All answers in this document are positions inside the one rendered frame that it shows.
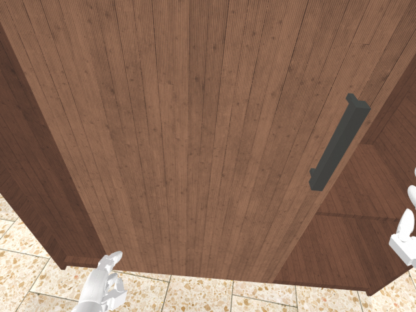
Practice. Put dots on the robot right hand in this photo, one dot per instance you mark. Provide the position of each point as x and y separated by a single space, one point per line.
401 242

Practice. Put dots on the handle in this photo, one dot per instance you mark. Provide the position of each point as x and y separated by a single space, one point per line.
352 119

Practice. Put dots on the robot left hand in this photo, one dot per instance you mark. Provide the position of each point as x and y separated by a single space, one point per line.
99 282

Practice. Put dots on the wardrobe door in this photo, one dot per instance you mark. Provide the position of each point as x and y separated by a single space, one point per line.
189 127
30 154

